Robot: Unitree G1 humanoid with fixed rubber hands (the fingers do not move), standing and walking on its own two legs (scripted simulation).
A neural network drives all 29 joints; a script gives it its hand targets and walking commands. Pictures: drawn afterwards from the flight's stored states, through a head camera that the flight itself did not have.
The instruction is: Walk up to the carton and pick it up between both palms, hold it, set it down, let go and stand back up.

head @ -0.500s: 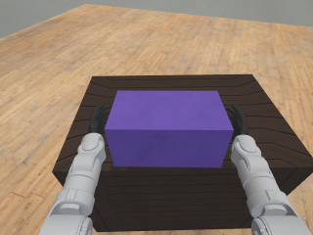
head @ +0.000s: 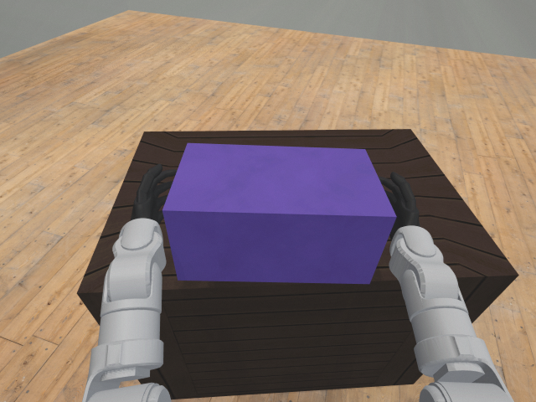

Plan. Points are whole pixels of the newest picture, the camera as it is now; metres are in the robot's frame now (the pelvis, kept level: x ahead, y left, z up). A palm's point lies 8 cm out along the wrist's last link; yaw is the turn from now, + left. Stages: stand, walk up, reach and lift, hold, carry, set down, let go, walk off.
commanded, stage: reach and lift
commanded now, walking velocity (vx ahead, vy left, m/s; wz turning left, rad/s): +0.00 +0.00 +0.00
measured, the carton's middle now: (276, 211) +0.38 +0.01 +0.11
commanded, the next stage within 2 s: hold in 0.68 s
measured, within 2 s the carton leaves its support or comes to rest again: neither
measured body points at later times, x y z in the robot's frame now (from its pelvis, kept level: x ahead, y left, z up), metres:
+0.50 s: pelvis +0.00 +0.01 +0.00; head -0.03 +0.03 +0.45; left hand +0.37 +0.20 +0.14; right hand +0.37 -0.19 +0.13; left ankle +0.06 +0.11 -0.75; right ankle +0.00 -0.09 -0.75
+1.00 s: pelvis +0.01 +0.01 +0.00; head -0.03 +0.03 +0.45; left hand +0.36 +0.20 +0.16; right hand +0.37 -0.18 +0.15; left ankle +0.06 +0.11 -0.75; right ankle +0.00 -0.09 -0.75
